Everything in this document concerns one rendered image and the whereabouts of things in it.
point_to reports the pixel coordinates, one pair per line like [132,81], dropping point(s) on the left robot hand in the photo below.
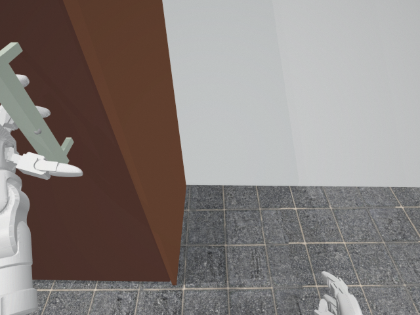
[30,163]

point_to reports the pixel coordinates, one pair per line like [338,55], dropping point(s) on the right robot hand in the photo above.
[345,303]

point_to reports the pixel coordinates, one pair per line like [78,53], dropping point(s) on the handle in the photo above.
[18,104]

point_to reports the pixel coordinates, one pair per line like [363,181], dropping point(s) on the robot left forearm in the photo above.
[17,295]

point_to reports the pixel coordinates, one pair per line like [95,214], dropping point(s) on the wardrobe door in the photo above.
[91,227]

